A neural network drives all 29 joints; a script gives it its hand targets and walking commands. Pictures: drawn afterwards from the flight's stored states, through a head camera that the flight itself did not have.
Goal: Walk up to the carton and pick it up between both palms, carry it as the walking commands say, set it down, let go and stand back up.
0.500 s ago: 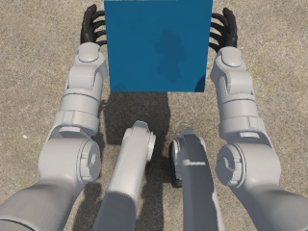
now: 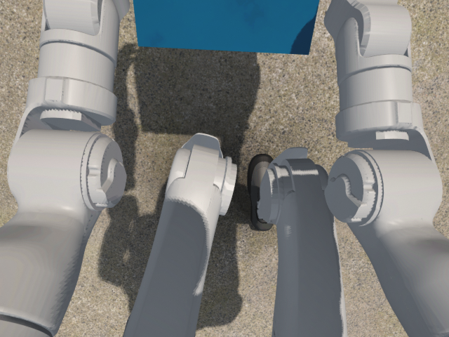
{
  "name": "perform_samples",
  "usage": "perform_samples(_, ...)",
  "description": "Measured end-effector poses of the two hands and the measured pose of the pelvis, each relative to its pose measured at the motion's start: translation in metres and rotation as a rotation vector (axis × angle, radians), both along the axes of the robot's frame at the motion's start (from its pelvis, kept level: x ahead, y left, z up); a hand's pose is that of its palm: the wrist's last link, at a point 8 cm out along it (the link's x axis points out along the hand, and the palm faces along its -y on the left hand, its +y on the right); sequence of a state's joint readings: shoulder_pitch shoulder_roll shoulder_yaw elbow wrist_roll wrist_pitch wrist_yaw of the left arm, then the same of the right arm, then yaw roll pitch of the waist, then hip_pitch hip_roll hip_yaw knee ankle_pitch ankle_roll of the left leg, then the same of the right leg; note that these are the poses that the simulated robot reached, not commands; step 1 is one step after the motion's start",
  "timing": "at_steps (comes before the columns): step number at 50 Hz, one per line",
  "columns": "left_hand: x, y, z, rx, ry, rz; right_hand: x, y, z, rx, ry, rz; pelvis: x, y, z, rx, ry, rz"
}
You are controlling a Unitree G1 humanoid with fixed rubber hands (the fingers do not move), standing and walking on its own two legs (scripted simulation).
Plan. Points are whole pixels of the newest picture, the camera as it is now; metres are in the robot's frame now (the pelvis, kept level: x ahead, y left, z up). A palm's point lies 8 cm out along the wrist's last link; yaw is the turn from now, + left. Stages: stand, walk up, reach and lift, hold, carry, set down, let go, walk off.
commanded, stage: set down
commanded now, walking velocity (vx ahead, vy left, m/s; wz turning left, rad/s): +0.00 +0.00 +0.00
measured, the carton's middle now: out of the picture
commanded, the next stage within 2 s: none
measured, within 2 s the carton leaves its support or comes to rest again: rests again in 1.62 s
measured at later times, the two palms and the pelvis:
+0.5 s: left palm out of the picture +0.57 +0.22 -0.22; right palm out of the picture +0.58 -0.08 -0.22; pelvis +0.03 +0.02 -0.05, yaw -3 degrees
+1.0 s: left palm out of the picture +0.58 +0.22 -0.23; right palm out of the picture +0.60 -0.09 -0.24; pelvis +0.03 +0.00 -0.08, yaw -2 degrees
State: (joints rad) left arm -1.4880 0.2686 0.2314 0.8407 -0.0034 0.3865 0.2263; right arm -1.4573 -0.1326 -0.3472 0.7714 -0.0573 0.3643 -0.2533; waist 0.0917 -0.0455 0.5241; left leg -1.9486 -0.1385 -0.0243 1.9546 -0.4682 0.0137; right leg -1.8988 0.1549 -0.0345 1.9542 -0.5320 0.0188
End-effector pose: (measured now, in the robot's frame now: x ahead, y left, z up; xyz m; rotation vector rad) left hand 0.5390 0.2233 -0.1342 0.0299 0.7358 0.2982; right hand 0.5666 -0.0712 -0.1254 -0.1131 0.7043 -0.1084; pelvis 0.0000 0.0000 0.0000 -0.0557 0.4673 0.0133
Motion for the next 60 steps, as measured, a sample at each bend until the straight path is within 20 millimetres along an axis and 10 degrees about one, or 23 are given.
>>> perform_samples(21,0.026,-0.007,-0.084,-0.004,0.056,-0.052,0.012,-0.012,-0.086,0.019,0.061,0.003,0.024,0.016,-0.043,-0.034,0.074,-0.024)
perform_samples(60,0.048,0.000,-0.104,-0.073,0.022,-0.134,0.038,-0.017,-0.115,0.078,0.051,0.072,0.036,0.002,-0.079,0.027,0.062,-0.054)
